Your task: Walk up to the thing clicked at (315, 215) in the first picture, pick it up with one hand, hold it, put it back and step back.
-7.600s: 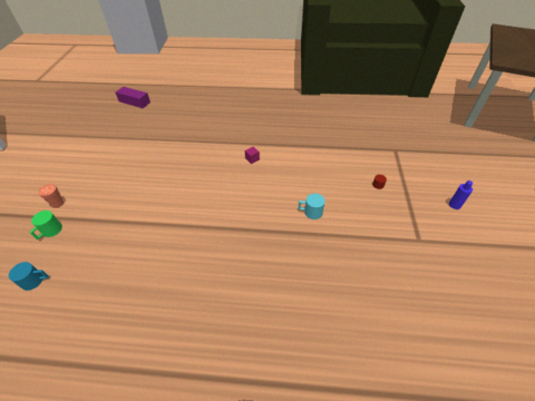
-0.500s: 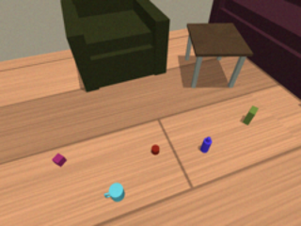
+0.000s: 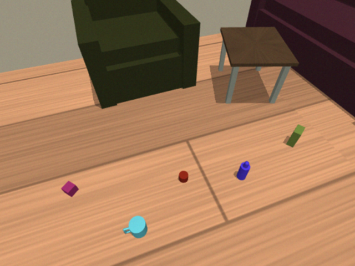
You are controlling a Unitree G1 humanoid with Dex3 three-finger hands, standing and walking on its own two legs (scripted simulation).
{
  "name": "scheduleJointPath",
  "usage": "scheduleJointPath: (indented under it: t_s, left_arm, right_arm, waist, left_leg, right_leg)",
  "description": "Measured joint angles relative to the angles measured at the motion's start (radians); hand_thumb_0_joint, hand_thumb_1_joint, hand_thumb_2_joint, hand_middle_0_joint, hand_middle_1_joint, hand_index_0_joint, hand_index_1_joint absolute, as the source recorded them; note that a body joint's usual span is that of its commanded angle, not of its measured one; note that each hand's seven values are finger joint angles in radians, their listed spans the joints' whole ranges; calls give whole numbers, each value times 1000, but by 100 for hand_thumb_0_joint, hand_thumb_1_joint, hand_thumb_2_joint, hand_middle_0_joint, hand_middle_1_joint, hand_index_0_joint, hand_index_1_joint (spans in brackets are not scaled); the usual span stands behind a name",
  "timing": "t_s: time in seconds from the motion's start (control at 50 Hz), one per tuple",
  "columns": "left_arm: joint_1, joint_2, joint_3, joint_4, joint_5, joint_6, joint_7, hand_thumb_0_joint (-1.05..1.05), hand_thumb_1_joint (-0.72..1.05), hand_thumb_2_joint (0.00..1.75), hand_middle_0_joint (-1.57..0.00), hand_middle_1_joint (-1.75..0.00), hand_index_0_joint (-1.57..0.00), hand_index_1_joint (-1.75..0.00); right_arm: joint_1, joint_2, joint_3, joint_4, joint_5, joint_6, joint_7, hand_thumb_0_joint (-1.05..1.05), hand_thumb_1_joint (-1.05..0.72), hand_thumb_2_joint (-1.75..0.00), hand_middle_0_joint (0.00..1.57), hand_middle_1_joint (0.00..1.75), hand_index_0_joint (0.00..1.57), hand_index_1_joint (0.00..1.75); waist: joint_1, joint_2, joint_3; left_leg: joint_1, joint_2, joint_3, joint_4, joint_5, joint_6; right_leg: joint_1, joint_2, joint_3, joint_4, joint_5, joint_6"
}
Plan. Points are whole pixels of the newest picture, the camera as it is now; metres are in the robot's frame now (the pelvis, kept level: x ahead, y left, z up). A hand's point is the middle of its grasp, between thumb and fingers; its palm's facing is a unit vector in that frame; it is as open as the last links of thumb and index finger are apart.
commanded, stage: rise first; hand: left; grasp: from above
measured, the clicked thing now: (135, 227) +0.43 +0.25 -0.74
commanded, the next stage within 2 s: none
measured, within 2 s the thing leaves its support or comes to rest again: neither
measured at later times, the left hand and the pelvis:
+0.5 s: hand out of the picture +0.14 +0.25 -0.19, palm faces -0.10 -0.92 -0.39, open 12.2 cm; pelvis -0.01 +0.01 -0.04, yaw -1 degrees
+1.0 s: hand out of the picture +0.11 +0.27 -0.26, palm faces -0.24 -0.84 -0.49, open 14.1 cm; pelvis -0.03 +0.02 -0.12, yaw -1 degrees
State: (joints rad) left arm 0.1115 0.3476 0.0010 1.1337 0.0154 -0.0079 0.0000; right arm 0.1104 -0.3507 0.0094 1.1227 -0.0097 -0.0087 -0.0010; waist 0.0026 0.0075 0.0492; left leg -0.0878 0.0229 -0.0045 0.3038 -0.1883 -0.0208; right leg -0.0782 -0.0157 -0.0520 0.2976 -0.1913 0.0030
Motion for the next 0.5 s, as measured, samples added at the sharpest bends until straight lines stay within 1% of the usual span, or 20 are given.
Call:
scheduleJointPath:
  t_s: [0.1,0.12,0.16,0.2,0.24,0.28,0.32,0.34,0.42,0.5]
  left_arm:
    - [1,0,0,1,-1,1,0,0,90,90,-20,-30,-21,-30]
    - [9,-3,6,-24,-12,3,4,0,90,90,-20,-31,-20,-31]
    - [-17,-17,27,-57,-27,-12,14,0,86,91,-19,-35,-19,-34]
    - [-74,-25,57,-53,-22,-15,11,0,80,92,-18,-41,-18,-40]
    - [-123,-21,87,-65,-1,-12,-2,0,71,93,-16,-50,-17,-49]
    - [-158,-10,115,-65,35,-16,-17,0,61,94,-14,-60,-15,-59]
    - [-164,-4,141,-100,67,-1,-26,0,49,95,-11,-71,-13,-70]
    - [-158,-5,148,-124,78,10,-24,0,42,95,-10,-77,-12,-75]
    - [-124,-19,136,-195,114,84,-9,0,15,96,-7,-92,-10,-90]
    - [-80,-32,127,-252,132,144,5,0,-13,97,-7,-100,-10,-98]
  right_arm:
    - [2,0,0,1,0,-1,0,0,-91,-90,20,30,20,30]
    - [15,1,2,-33,15,5,-7,0,-91,-90,20,30,20,30]
    - [45,8,0,-120,40,-16,-25,0,-92,-90,20,30,20,30]
    - [54,24,-4,-185,49,-22,-32,0,-93,-91,20,30,20,30]
    - [59,50,-12,-233,49,-25,-37,0,-93,-91,20,30,20,30]
    - [68,75,-21,-271,41,-27,-32,0,-94,-91,20,30,20,30]
    - [85,96,-31,-306,36,-24,-27,0,-94,-91,20,30,20,30]
    - [97,103,-34,-323,36,-21,-25,0,-95,-91,20,30,20,30]
    - [135,110,-36,-376,40,-12,-21,1,-95,-91,20,30,20,30]
    - [143,106,-37,-426,42,-26,-15,1,-94,-91,20,30,20,30]
  waist:
    - [0,0,2]
    - [-3,0,-5]
    - [-5,3,-2]
    - [-7,1,7]
    - [-9,-7,5]
    - [-20,-17,-15]
    - [-24,-24,-31]
    - [-25,-24,-39]
    - [-32,-11,-72]
    - [-38,-1,-97]
  left_leg:
    - [0,0,1,0,-1,0]
    - [-22,-1,0,15,-6,1]
    - [-85,-3,-5,69,-24,4]
    - [-151,-2,-6,127,-42,4]
    - [-218,1,-2,181,-59,2]
    - [-291,3,0,242,-81,2]
    - [-340,7,7,293,-105,1]
    - [-354,8,9,311,-115,1]
    - [-402,9,10,373,-150,5]
    - [-476,10,12,459,-191,11]
  right_leg:
    - [0,0,1,-1,0,0]
    - [-22,-1,0,15,-6,0]
    - [-82,-4,-4,69,-25,-1]
    - [-148,-5,-3,126,-43,-2]
    - [-219,-3,2,183,-60,-4]
    - [-294,-2,6,245,-82,-5]
    - [-346,0,14,296,-102,-6]
    - [-361,1,17,313,-111,-6]
    - [-404,1,19,362,-137,-1]
    - [-476,0,23,440,-173,4]
